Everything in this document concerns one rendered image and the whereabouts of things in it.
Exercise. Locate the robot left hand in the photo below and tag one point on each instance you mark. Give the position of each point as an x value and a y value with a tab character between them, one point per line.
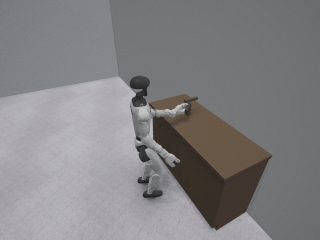
179	108

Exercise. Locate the tap lever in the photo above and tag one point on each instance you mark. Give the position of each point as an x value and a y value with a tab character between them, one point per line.
187	108

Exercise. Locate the counter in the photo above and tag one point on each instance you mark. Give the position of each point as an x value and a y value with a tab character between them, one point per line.
219	167

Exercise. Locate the robot right shin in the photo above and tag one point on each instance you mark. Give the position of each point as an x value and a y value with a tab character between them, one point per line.
154	182

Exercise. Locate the robot right hand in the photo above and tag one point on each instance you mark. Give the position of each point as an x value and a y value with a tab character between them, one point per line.
170	159

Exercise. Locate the right robot forearm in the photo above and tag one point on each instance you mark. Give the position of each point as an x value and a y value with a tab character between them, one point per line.
151	144

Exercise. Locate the robot right foot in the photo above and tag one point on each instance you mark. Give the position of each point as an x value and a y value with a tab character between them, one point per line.
155	193

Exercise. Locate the left robot forearm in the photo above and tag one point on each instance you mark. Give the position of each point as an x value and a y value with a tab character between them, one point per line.
165	113

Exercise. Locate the robot right upper arm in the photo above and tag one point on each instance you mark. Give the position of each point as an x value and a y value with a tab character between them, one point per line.
143	118

